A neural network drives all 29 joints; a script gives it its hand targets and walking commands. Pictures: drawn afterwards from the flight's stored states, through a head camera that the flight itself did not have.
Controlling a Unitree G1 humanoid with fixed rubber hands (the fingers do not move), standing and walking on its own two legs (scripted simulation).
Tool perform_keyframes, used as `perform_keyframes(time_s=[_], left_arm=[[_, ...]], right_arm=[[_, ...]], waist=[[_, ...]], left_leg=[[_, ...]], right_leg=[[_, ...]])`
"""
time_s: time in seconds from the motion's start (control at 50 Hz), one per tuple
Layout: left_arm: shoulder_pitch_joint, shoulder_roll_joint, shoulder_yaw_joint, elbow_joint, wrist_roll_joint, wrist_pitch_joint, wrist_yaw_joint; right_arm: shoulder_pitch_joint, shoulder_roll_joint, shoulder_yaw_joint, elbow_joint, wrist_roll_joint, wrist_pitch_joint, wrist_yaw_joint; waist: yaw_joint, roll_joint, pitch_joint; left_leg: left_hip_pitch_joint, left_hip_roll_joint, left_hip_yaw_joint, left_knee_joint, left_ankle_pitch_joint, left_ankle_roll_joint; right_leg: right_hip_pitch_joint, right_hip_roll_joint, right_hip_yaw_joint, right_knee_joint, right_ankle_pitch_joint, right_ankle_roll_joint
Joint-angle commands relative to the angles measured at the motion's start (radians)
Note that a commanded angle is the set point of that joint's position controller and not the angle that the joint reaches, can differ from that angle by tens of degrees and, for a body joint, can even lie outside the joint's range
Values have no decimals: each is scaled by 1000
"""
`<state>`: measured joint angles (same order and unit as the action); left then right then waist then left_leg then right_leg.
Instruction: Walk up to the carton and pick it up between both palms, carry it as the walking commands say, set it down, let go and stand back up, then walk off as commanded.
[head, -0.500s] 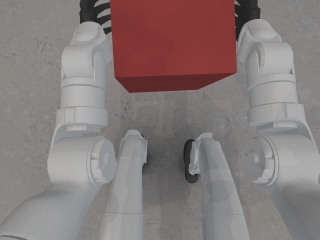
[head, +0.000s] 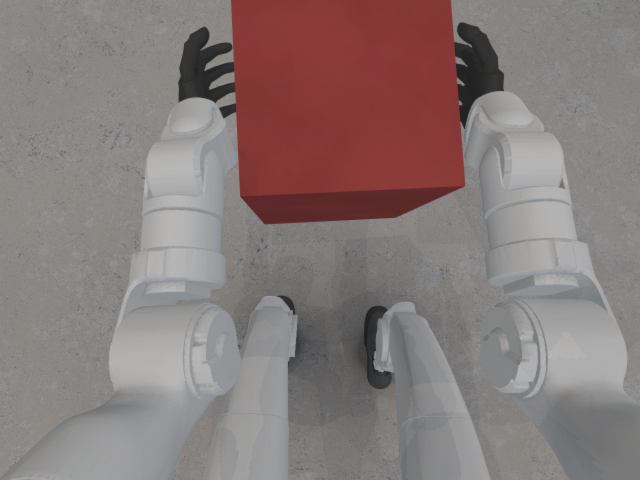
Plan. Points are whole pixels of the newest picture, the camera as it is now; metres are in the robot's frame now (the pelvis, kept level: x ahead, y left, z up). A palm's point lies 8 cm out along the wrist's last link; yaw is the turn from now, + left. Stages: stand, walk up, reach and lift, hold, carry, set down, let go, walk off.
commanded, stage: reach and lift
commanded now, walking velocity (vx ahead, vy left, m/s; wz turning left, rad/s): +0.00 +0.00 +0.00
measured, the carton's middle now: (334, 124) +0.51 +0.02 -0.08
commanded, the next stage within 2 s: none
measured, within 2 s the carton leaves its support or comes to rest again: neither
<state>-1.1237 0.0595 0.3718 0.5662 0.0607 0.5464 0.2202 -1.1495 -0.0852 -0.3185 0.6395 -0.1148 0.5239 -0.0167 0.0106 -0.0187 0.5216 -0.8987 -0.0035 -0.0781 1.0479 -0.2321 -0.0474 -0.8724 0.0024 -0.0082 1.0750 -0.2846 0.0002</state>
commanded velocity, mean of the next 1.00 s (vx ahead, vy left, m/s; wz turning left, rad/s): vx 0.00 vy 0.00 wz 0.00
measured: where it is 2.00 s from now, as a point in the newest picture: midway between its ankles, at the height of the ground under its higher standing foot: (328, 356)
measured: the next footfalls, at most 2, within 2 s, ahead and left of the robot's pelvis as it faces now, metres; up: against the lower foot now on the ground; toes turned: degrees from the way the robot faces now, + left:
none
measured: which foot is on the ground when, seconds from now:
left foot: down 0.00-1.00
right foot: down 0.00-1.00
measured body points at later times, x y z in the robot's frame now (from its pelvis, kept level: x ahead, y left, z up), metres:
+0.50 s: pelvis +0.02 +0.00 +0.05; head +0.20 +0.01 +0.46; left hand +0.47 +0.16 +0.05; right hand +0.48 -0.14 +0.05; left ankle +0.17 +0.14 -0.64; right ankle +0.15 -0.12 -0.64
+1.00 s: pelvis +0.08 +0.00 +0.08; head +0.06 +0.01 +0.53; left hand +0.46 +0.15 +0.16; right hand +0.45 -0.14 +0.15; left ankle +0.17 +0.14 -0.64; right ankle +0.15 -0.12 -0.64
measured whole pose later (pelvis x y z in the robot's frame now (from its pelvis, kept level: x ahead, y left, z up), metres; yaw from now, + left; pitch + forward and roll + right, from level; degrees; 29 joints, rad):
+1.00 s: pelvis +0.08 +0.00 +0.08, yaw +0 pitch -4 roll -1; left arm -0.74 -0.10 0.41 0.70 0.23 0.64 0.16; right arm -0.67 0.11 -0.44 0.60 -0.33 0.66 0.06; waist 0.01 0.00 0.01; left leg -0.37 0.00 -0.08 0.63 -0.20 -0.03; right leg -0.33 0.00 0.00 0.63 -0.24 0.00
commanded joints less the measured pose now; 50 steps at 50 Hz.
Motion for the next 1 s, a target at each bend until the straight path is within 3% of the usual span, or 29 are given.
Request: perform_keyframes(time_s=[0.0,0.06,0.1,0.12,0.14,0.18,0.2,0.22,0.24,0.3,0.38,0.4,0.46,0.5,0.58,0.6,0.62,0.66,0.68,0.74,0.8,0.84,0.86,0.88,0.98], left_arm=[[-665,-1279,-637,-103,-129,-13,-489],[-619,-1302,-647,-101,-126,-14,-489],[-575,-1305,-639,-94,-117,-15,-486],[-578,-1301,-638,-91,-108,-19,-488],[-575,-1306,-660,-143,-122,-27,-487],[-546,-1319,-678,-141,-117,-23,-484],[-549,-1319,-704,-186,-137,-27,-483],[-544,-1310,-704,-184,-132,-27,-480],[-546,-1315,-724,-231,-143,-26,-477],[-467,-1300,-723,-200,-116,-26,-471],[-390,-1295,-719,-171,-109,-16,-468],[-389,-1307,-729,-196,-116,-18,-466],[-348,-1293,-719,-183,-102,-13,-461],[-346,-1298,-746,-240,-116,-11,-453],[-318,-1283,-705,-166,-86,4,-447],[-294,-1283,-690,-146,-81,11,-449],[-290,-1275,-676,-135,-70,17,-447],[-249,-1268,-600,-19,-27,34,-453],[-234,-1264,-559,21,-9,35,-455],[-213,-1267,-450,89,39,42,-458],[-190,-1265,-328,181,74,71,-463],[-180,-1255,-291,210,83,95,-468],[-168,-1255,-314,195,66,104,-474],[-177,-1251,-323,197,61,112,-476],[-211,-1271,-403,109,1,121,-475]], right_arm=[[-712,1180,526,-199,199,-63,318],[-689,1167,518,-215,188,-71,327],[-687,1185,542,-235,197,-70,325],[-652,1176,519,-201,182,-73,327],[-664,1191,565,-260,203,-79,330],[-627,1184,557,-260,191,-82,328],[-651,1186,595,-331,212,-86,325],[-625,1180,584,-307,204,-84,319],[-631,1185,604,-362,211,-85,317],[-535,1181,596,-292,186,-80,311],[-487,1169,588,-288,165,-72,307],[-500,1164,608,-333,178,-76,305],[-466,1169,611,-320,172,-66,298],[-452,1161,621,-379,177,-64,289],[-427,1143,573,-317,130,-44,280],[-423,1141,575,-327,132,-38,278],[-393,1160,559,-284,130,-27,281],[-338,1152,474,-175,76,-12,287],[-334,1164,456,-138,71,-7,294],[-276,1200,383,-16,35,13,312],[-254,1148,288,82,-9,47,329],[-239,1148,244,116,-33,71,330],[-227,1164,267,93,-22,79,327],[-227,1163,275,88,-12,84,326],[-250,1152,316,8,39,87,326]], waist=[[31,130,-2204],[7,126,-2204],[24,101,-2189],[13,123,-2140],[29,97,-2218],[6,116,-2182],[9,97,-2270],[3,112,-2213],[1,104,-2279],[4,126,-2113],[-11,95,-2030],[-11,102,-2057],[-4,89,-1976],[-21,101,-2046],[-46,86,-1839],[-33,87,-1816],[-27,96,-1746],[-44,98,-1492],[-19,85,-1393],[4,71,-1099],[-1,70,-901],[-16,55,-863],[-19,36,-888],[-15,65,-884],[-36,55,-942]], left_leg=[[726,-115,62,-240,-79,11],[793,-115,50,-267,-30,6],[814,-119,52,-287,8,15],[796,-117,54,-292,-6,11],[845,-120,54,-298,51,12],[863,-124,53,-318,79,7],[924,-125,47,-319,114,9],[899,-128,55,-325,127,7],[952,-132,52,-340,155,10],[894,-132,57,-366,148,8],[912,-132,53,-418,119,9],[947,-134,52,-427,139,11],[938,-138,58,-453,137,16],[986,-142,54,-449,189,16],[922,-139,47,-481,55,21],[906,-141,47,-488,32,25],[905,-138,45,-502,-1,25],[820,-130,34,-525,-124,32],[788,-131,41,-534,-160,36],[764,-118,42,-558,-234,50],[782,-102,45,-574,-313,45],[820,-102,65,-583,-299,40],[864,-105,72,-583,-258,39],[864,-109,81,-589,-239,32],[907,-101,74,-603,-165,30]], right_leg=[[533,109,56,-283,-20,-11],[535,112,40,-305,26,-9],[580,111,45,-326,52,-1],[558,107,50,-336,42,-7],[609,112,50,-338,94,-2],[630,108,49,-363,124,-6],[677,113,47,-361,157,0],[680,107,54,-378,170,-3],[734,112,50,-384,203,1],[730,106,59,-412,201,-3],[762,108,58,-459,175,3],[793,106,60,-464,194,3],[804,108,63,-490,188,7],[850,108,70,-496,238,5],[796,105,66,-525,110,0],[815,100,74,-534,86,1],[796,100,67,-540,49,-2],[700,92,64,-565,-86,-12],[669,92,68,-578,-136,-12],[566,85,72,-622,-258,-19],[507,73,56,-657,-383,-37],[531,52,63,-698,-401,-39],[556,53,59,-714,-372,-35],[574,46,64,-723,-350,-35],[610,67,32,-704,-216,-31]])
